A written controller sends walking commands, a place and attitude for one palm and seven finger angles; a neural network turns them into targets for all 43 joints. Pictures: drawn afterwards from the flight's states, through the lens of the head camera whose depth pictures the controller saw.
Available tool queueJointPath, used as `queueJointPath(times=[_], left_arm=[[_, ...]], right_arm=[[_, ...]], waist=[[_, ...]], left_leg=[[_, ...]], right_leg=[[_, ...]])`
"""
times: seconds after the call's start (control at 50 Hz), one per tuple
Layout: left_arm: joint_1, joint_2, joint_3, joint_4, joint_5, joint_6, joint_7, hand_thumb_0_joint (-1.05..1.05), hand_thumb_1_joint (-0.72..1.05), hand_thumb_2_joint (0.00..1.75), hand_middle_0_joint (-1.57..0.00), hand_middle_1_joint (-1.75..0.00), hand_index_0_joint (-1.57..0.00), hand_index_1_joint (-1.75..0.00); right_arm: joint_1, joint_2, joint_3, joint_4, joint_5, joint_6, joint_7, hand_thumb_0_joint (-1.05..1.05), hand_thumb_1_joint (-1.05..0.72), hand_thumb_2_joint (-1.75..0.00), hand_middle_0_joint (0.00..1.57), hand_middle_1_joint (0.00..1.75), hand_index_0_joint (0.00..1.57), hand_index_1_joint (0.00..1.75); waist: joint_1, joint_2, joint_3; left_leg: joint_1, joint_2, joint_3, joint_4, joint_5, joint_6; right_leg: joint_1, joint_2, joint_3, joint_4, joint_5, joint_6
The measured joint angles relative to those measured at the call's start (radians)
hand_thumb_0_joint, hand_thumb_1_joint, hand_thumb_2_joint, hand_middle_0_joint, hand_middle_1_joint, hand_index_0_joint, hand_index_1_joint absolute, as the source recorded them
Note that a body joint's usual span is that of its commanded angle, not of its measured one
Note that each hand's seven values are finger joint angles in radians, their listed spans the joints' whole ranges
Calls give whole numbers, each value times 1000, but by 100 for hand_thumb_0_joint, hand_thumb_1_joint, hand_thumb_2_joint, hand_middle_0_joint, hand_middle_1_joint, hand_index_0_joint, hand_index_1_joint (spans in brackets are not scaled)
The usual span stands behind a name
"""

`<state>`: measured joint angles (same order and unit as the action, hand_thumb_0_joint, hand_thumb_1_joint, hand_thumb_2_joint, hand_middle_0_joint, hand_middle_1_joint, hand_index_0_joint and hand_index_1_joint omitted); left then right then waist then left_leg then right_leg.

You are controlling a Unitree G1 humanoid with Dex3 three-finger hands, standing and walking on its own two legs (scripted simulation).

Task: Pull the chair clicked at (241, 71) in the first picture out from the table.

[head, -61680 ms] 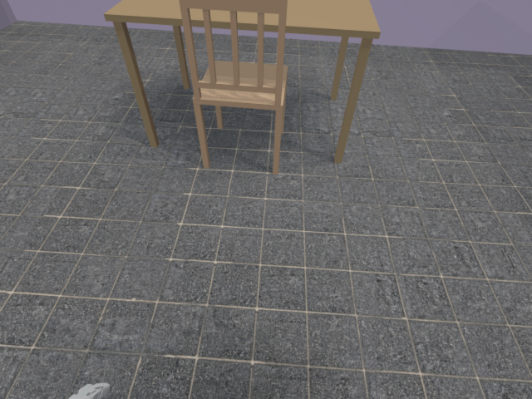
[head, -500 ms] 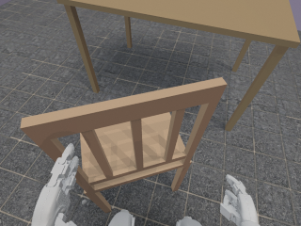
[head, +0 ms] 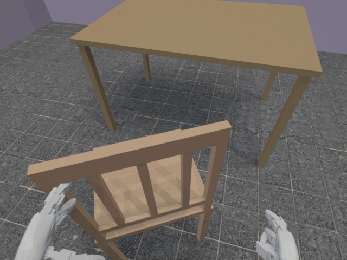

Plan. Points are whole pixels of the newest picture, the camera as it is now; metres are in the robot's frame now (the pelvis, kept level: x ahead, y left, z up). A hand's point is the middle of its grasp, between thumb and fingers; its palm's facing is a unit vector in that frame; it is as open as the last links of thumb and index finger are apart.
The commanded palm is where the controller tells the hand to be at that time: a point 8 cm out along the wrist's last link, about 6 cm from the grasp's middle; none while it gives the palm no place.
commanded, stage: draw the hand back to the body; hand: left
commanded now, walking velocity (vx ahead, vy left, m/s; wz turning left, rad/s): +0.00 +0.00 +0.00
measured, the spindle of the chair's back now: (148, 191) +0.31 +0.10 -0.06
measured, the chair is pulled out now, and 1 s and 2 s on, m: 0.56 0.57 0.57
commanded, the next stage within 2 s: step back with the hand held close in 0.82 s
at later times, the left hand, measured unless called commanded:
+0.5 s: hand (45, 228) +0.17 +0.25 +0.08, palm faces +0.16 -0.82 -0.55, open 7.1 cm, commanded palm +0.16 +0.31 +0.21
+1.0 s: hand out of the picture +0.18 +0.27 +0.22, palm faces +0.52 -0.68 -0.52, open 6.6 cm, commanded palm +0.14 +0.30 +0.21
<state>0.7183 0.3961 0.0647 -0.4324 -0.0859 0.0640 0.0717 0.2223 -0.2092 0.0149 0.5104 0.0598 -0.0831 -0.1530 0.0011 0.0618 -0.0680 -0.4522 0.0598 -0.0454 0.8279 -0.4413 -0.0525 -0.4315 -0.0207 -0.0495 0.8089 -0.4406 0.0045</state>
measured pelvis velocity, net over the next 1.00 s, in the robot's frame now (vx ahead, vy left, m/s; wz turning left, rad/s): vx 0.01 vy -0.01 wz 0.04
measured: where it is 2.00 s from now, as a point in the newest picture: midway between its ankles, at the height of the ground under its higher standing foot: outside the picture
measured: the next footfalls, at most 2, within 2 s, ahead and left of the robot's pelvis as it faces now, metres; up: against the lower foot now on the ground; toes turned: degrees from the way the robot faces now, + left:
right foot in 1.96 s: -0.25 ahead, -0.13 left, +0.00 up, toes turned +2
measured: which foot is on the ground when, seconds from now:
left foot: down 0.00-1.00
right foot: down 0.00-1.00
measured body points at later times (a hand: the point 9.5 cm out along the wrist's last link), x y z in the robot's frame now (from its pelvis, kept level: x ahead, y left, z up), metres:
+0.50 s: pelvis +0.03 +0.00 +0.02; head +0.04 -0.03 +0.47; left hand +0.15 +0.29 +0.11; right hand +0.23 -0.21 -0.06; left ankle -0.01 +0.15 -0.70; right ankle -0.01 -0.12 -0.70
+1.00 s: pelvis +0.01 -0.01 +0.03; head +0.00 -0.05 +0.48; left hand +0.15 +0.30 +0.25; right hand +0.22 -0.21 -0.07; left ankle -0.01 +0.15 -0.70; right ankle -0.01 -0.12 -0.70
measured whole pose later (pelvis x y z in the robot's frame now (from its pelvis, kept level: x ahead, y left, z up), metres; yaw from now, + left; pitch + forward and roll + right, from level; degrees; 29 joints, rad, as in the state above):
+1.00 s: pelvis +0.01 -0.01 +0.03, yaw +2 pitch -4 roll +0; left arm 0.45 0.42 0.35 -0.46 -0.06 -0.01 0.15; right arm 0.18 -0.25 0.03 0.67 0.03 -0.20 -0.09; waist 0.10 0.12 0.03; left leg -0.16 0.04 -0.07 0.55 -0.32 -0.05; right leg -0.13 -0.04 -0.09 0.55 -0.35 0.00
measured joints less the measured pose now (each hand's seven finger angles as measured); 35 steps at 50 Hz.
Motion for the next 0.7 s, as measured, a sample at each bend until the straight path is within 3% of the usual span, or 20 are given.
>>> queueJointPath(times=[0.2,0.46,0.7], left_arm=[[-25,37,47,33,10,82,38,0,17,54,-24,-22,-30,-21],[-53,88,61,33,20,159,50,1,63,77,-20,-26,-46,-34],[-78,100,74,44,32,150,39,1,87,89,-21,-30,-51,-40]], right_arm=[[-16,-9,19,72,-14,-68,7,1,-91,-90,20,30,20,30],[-44,-23,35,140,-18,-156,39,1,-91,-90,20,30,20,30],[-62,-31,33,159,-22,-171,57,1,-91,-90,20,30,20,30]], waist=[[27,1,64],[61,4,103],[76,11,136]], left_leg=[[154,-9,3,-140,42,0],[257,-19,-3,-238,71,0],[284,-21,-7,-278,95,-1]], right_leg=[[151,-9,-5,-125,31,1],[255,-18,-17,-214,50,4],[280,-20,-23,-243,67,3]])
